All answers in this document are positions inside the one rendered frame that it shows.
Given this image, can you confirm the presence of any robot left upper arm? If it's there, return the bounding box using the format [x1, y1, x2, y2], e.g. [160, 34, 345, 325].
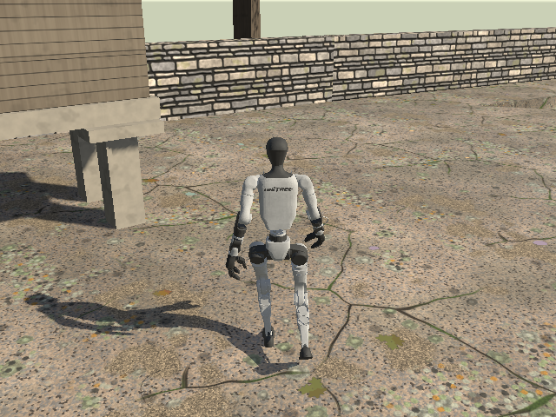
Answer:
[238, 175, 260, 225]

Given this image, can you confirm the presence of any robot left forearm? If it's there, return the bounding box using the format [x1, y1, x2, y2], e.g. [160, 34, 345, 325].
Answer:
[228, 211, 247, 256]

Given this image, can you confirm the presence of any left robot foot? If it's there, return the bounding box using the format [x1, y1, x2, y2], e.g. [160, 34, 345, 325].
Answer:
[262, 326, 275, 348]

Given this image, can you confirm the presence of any left robot thigh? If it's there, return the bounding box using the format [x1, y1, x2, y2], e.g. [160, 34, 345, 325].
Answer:
[248, 242, 271, 295]

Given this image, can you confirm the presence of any robot right forearm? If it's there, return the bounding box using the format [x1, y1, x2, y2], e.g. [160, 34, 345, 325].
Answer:
[310, 207, 324, 235]

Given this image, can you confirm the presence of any robot right hand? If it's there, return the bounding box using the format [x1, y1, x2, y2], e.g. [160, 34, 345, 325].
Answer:
[304, 232, 325, 248]

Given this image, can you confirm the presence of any robot right upper arm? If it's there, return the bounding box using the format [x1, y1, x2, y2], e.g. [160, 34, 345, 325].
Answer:
[295, 174, 320, 221]

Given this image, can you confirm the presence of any robot left hand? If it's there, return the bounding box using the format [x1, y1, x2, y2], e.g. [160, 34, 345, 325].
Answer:
[226, 255, 247, 280]

